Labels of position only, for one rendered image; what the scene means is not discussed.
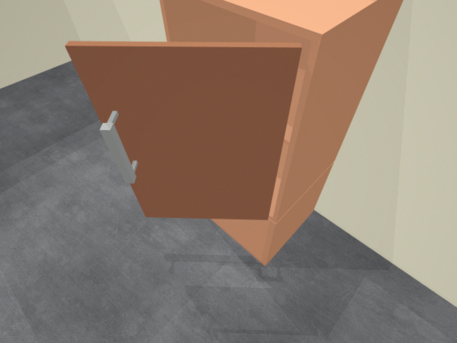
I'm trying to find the handle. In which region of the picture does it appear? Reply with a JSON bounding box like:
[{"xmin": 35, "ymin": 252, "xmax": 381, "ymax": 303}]
[{"xmin": 99, "ymin": 111, "xmax": 138, "ymax": 184}]

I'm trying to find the cupboard door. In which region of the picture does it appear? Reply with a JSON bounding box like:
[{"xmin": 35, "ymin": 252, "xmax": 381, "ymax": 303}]
[{"xmin": 65, "ymin": 41, "xmax": 302, "ymax": 220}]

